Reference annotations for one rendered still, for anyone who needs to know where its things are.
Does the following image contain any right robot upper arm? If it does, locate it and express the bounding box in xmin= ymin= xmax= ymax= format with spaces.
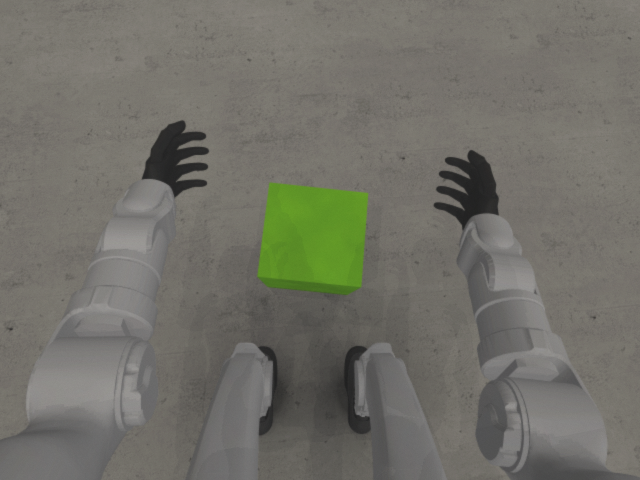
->
xmin=475 ymin=377 xmax=640 ymax=480

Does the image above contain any carton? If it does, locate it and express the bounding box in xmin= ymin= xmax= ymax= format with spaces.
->
xmin=257 ymin=182 xmax=368 ymax=295

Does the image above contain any left robot upper arm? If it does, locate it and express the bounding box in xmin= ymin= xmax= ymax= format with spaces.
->
xmin=0 ymin=336 xmax=158 ymax=480

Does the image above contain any robot left hand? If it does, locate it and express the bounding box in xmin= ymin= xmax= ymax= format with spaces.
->
xmin=142 ymin=120 xmax=209 ymax=197

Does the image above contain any left robot forearm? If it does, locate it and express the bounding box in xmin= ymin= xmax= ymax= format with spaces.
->
xmin=26 ymin=179 xmax=176 ymax=421

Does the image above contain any left robot thigh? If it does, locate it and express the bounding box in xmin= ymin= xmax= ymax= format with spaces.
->
xmin=185 ymin=353 xmax=273 ymax=480

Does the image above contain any right robot shin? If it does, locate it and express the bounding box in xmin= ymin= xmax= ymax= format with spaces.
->
xmin=354 ymin=343 xmax=407 ymax=417

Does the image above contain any right robot forearm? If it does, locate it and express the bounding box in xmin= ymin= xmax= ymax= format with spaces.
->
xmin=457 ymin=213 xmax=607 ymax=462

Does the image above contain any robot right hand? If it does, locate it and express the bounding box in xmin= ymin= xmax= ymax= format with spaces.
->
xmin=434 ymin=150 xmax=499 ymax=230

